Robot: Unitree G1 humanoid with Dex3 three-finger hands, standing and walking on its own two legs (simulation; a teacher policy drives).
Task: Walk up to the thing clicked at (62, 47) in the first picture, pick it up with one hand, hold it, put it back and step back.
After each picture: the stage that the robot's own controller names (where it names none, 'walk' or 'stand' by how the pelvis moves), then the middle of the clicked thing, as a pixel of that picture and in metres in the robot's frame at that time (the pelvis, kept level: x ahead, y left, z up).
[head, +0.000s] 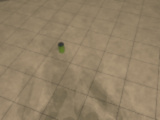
stand; (61, 47) +1.24 +0.26 -0.72
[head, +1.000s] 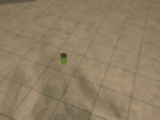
walk; (63, 58) +1.10 +0.17 -0.71
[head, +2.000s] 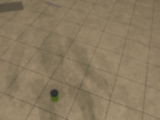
walk; (54, 96) +0.63 +0.18 -0.72
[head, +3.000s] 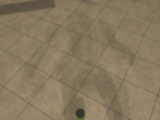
walk; (80, 115) +0.40 +0.07 -0.67
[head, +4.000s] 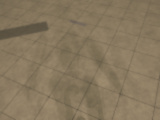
stand; out of the picture +0.37 +0.06 -0.72
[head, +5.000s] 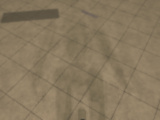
stand; out of the picture +0.38 +0.02 -0.72
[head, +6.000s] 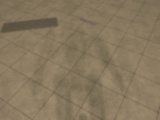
stand; out of the picture +0.38 +0.02 -0.73
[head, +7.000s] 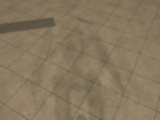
stand; out of the picture +0.38 +0.03 -0.73
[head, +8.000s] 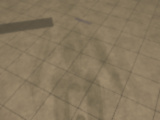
stand; out of the picture +0.37 +0.04 -0.73
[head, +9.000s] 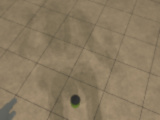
go down; (75, 101) +0.41 +0.04 -0.60
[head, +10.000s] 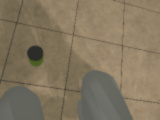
go down; (35, 56) +0.47 +0.10 -0.30
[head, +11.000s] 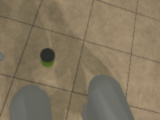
go down; (47, 58) +0.47 +0.07 -0.33
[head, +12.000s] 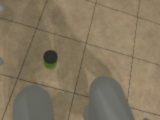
go down; (50, 60) +0.47 +0.07 -0.33
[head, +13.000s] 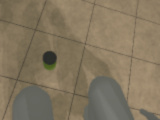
go down; (49, 61) +0.47 +0.07 -0.33
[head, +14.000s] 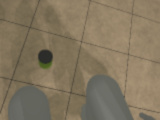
go down; (45, 59) +0.47 +0.08 -0.32
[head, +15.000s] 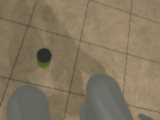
go down; (44, 58) +0.47 +0.08 -0.32
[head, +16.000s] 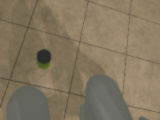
go down; (43, 59) +0.47 +0.08 -0.32
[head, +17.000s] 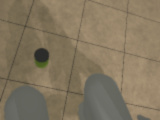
go down; (41, 58) +0.48 +0.08 -0.32
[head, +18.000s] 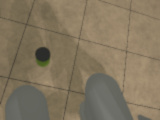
go down; (42, 57) +0.47 +0.08 -0.32
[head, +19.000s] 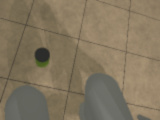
go down; (42, 58) +0.47 +0.08 -0.32
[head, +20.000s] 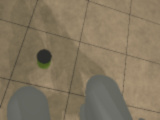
go down; (44, 59) +0.47 +0.08 -0.32
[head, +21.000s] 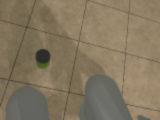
go down; (43, 59) +0.47 +0.08 -0.32
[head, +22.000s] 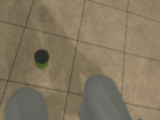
go down; (41, 59) +0.47 +0.08 -0.32
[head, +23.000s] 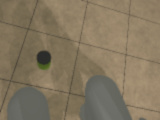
go down; (44, 60) +0.47 +0.08 -0.33
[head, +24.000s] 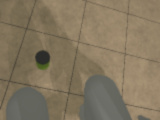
go down; (42, 60) +0.47 +0.08 -0.33
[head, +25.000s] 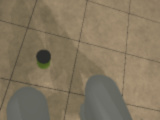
go down; (43, 59) +0.47 +0.08 -0.33
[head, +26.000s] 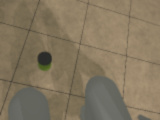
go down; (44, 61) +0.47 +0.08 -0.33
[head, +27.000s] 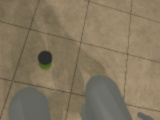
go down; (45, 60) +0.47 +0.08 -0.33
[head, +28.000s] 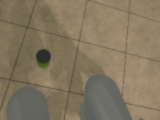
go down; (43, 59) +0.47 +0.08 -0.33
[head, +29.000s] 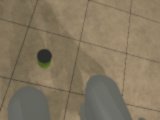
go down; (44, 59) +0.47 +0.08 -0.33
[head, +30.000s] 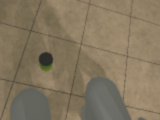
go down; (46, 62) +0.47 +0.08 -0.34
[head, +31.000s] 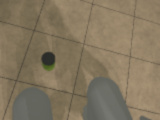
go down; (48, 61) +0.47 +0.07 -0.34
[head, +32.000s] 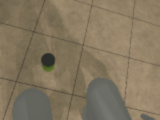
go down; (48, 62) +0.47 +0.07 -0.35
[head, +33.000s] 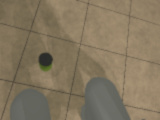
go down; (45, 62) +0.47 +0.08 -0.35
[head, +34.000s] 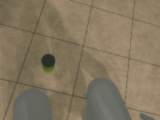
go down; (48, 63) +0.47 +0.07 -0.35
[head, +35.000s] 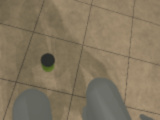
go down; (48, 63) +0.47 +0.07 -0.35
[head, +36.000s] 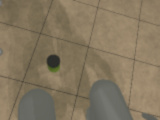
go down; (53, 64) +0.47 +0.07 -0.36
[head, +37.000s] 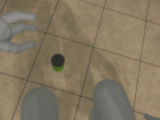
hold; (58, 63) +0.47 +0.06 -0.35
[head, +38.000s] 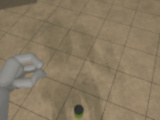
hold; (78, 111) +0.41 +0.04 -0.61
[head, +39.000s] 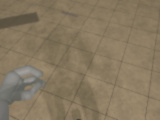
hold; out of the picture +0.39 +0.04 -0.68
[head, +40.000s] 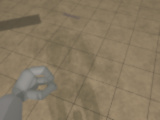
crouch; out of the picture +0.39 +0.03 -0.68
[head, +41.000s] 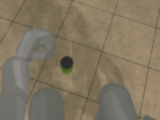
crouch; (66, 65) +0.48 +0.05 -0.36
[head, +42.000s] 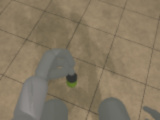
hold; (71, 80) +0.47 +0.05 -0.44
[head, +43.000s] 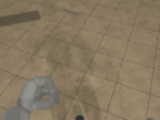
crouch; out of the picture +0.42 +0.03 -0.66
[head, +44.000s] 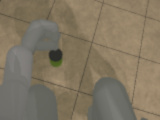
hold; (56, 58) +0.49 +0.06 -0.34
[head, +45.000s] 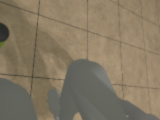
lower; out of the picture +0.48 +0.12 -0.27
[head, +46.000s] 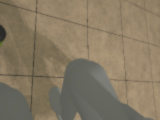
lower; out of the picture +0.48 +0.13 -0.27
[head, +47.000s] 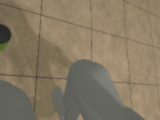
hold; out of the picture +0.48 +0.13 -0.26
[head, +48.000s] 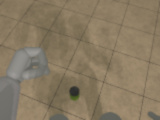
crouch; (74, 93) +0.45 +0.04 -0.54
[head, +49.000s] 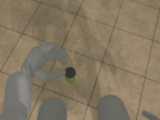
crouch; (70, 75) +0.46 +0.05 -0.45
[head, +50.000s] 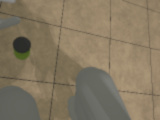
stand; (22, 49) +0.49 +0.10 -0.28
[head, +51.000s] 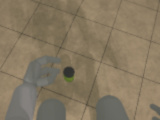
stand; (69, 74) +0.47 +0.04 -0.46
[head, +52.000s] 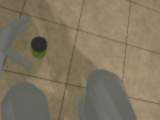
rise; (39, 48) +0.49 +0.09 -0.29
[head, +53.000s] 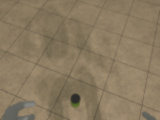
withdraw; (75, 100) +0.44 +0.03 -0.58
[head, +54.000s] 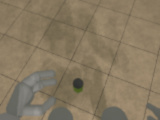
stand; (78, 85) +0.46 +0.04 -0.51
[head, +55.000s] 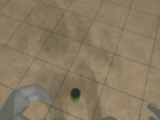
crouch; (75, 95) +0.45 +0.03 -0.56
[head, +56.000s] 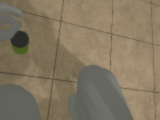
lower; (20, 43) +0.50 +0.11 -0.27
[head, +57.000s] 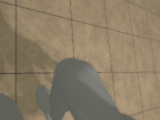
lower; out of the picture +0.50 +0.15 -0.28
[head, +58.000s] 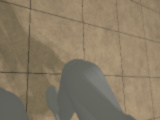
lower; out of the picture +0.50 +0.14 -0.27
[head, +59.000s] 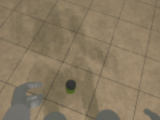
lower; (70, 87) +0.46 +0.04 -0.53
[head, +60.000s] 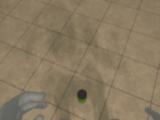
stand; (82, 96) +0.45 +0.03 -0.56
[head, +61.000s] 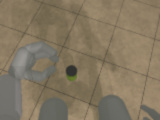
crouch; (71, 73) +0.48 +0.05 -0.45
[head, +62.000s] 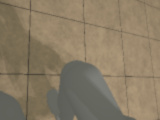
lower; out of the picture +0.50 +0.14 -0.27
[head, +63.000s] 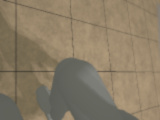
lower; out of the picture +0.50 +0.15 -0.27
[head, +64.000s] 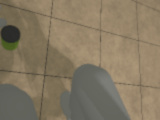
stand; (10, 38) +0.51 +0.13 -0.28
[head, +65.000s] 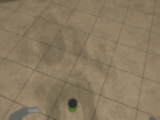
withdraw; (72, 105) +0.45 +0.03 -0.61
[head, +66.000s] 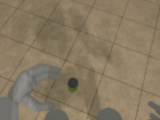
crouch; (72, 85) +0.47 +0.03 -0.52
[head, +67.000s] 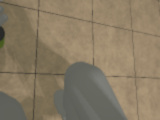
lower; out of the picture +0.50 +0.12 -0.28
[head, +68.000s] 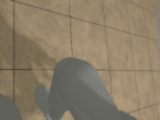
lower; out of the picture +0.51 +0.15 -0.28
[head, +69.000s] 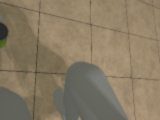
stand; out of the picture +0.51 +0.13 -0.28
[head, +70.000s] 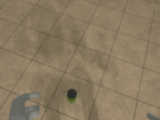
stand; (71, 96) +0.46 +0.03 -0.57
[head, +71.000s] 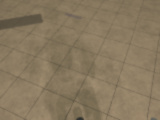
stand; out of the picture +0.43 +0.02 -0.66
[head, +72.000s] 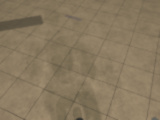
stand; out of the picture +0.43 +0.02 -0.66
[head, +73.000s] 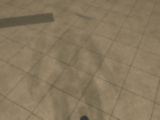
stand; out of the picture +0.44 +0.01 -0.70
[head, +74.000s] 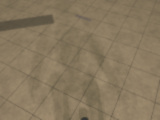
stand; out of the picture +0.43 +0.02 -0.72
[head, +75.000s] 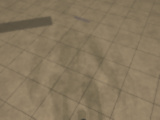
stand; out of the picture +0.42 +0.03 -0.73
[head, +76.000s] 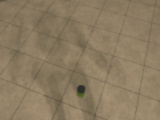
walk; (81, 91) +0.53 +0.02 -0.70
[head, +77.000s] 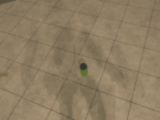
walk; (83, 69) +0.78 +0.07 -0.71
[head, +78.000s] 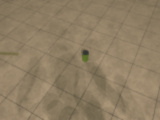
stand; (85, 56) +1.06 +0.01 -0.70
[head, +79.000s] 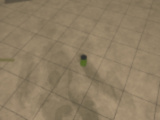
stand; (83, 60) +1.02 +0.02 -0.71
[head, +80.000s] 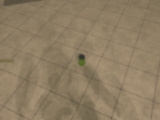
stand; (81, 60) +1.05 +0.03 -0.72
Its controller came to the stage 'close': no
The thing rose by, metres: 0.01
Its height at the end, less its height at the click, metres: +0.00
